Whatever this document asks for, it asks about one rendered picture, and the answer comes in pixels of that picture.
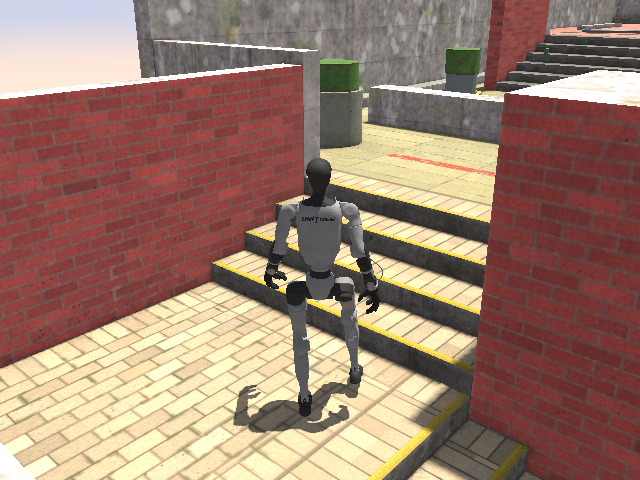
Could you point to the stairs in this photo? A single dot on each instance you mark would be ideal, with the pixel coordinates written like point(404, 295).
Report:
point(524, 80)
point(431, 290)
point(461, 449)

